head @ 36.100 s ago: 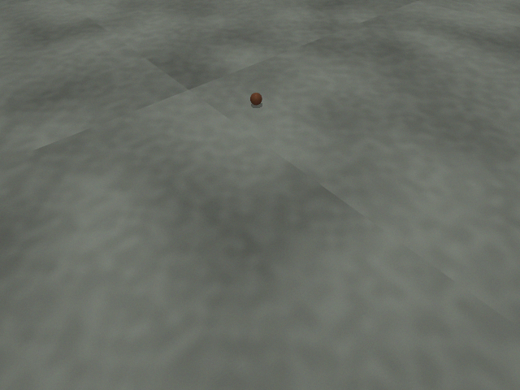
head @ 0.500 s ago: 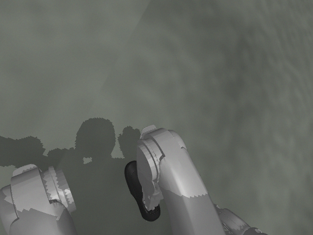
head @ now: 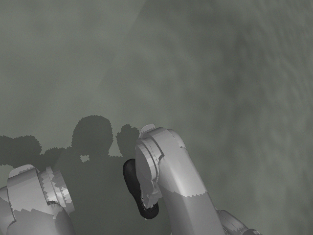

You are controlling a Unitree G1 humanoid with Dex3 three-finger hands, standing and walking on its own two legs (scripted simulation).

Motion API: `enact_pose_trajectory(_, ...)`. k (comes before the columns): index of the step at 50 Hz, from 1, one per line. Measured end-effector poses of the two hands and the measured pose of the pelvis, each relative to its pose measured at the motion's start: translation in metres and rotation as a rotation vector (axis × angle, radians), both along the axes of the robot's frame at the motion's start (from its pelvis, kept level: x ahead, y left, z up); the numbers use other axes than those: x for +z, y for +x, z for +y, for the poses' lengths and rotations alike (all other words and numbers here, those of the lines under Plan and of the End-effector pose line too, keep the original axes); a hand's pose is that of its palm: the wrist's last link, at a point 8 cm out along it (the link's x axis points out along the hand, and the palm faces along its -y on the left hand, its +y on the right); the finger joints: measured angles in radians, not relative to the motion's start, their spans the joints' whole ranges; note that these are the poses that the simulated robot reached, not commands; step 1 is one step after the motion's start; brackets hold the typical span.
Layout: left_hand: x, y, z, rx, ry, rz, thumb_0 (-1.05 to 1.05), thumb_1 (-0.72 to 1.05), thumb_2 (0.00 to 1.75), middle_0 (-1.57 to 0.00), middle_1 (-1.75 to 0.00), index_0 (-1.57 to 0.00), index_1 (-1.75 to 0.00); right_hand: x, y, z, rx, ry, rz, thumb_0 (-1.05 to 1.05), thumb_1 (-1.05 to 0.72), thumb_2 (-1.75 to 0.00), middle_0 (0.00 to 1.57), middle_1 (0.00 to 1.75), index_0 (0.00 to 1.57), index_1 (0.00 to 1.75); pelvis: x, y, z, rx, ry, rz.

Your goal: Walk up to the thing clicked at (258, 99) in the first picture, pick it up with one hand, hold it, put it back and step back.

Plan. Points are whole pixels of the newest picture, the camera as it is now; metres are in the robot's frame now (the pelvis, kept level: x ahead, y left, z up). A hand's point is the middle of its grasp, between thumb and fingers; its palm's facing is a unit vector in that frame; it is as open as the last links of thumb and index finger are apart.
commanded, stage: open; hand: left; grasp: from above
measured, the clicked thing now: out of the picture +0.45 +0.33 -0.26
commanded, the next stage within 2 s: withdraw in 0.02 s
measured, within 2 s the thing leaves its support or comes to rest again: neither
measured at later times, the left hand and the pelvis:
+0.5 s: hand out of the picture +0.45 +0.35 -0.16, palm faces -0.30 -0.10 -0.95, open 14.1 cm; pelvis +0.01 +0.00 +0.02, yaw +2 degrees
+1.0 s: hand out of the picture +0.41 +0.34 -0.08, palm faces -0.51 -0.11 -0.85, open 14.0 cm; pelvis -0.01 -0.02 +0.06, yaw +8 degrees
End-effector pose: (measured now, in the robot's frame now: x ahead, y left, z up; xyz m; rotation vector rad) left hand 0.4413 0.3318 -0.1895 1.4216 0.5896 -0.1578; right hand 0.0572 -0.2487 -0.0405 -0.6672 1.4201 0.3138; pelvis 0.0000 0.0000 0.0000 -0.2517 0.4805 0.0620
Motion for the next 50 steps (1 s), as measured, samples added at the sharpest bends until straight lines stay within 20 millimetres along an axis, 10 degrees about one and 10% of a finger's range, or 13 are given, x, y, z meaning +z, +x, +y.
enact_pose_trajectory(16, 0.010, 0.001, 0.004, -0.014, 0.002, -0.053, 0.00, -0.50, 0.98, -0.08, -1.04, -0.10, -1.02, 0.004, 0.003, -0.002, -0.023, -0.012, 0.000, 0.00, -0.91, -0.90, 0.20, 0.30, 0.20, 0.30, 0.004, 0.003, 0.000, 0.001, -0.002, 0.027)
enact_pose_trajectory(37, 0.200, -0.012, 0.015, 0.018, 0.079, 0.017, 0.00, -0.52, 1.03, -0.10, -1.01, -0.09, -1.01, 0.012, 0.068, -0.012, -0.229, 0.085, -0.194, 0.00, -0.91, -0.91, 0.20, 0.30, 0.20, 0.30, 0.071, -0.003, -0.010, 0.075, 0.101, 0.124)
enact_pose_trajectory(50, 0.169, -0.024, 0.012, -0.072, 0.023, 0.065, 0.00, -0.51, 1.02, -0.10, -1.01, -0.09, -1.02, 0.020, 0.032, -0.040, -0.203, -0.080, -0.122, 0.00, -0.91, -0.90, 0.20, 0.30, 0.20, 0.30, 0.063, -0.011, -0.016, 0.076, 0.111, 0.106)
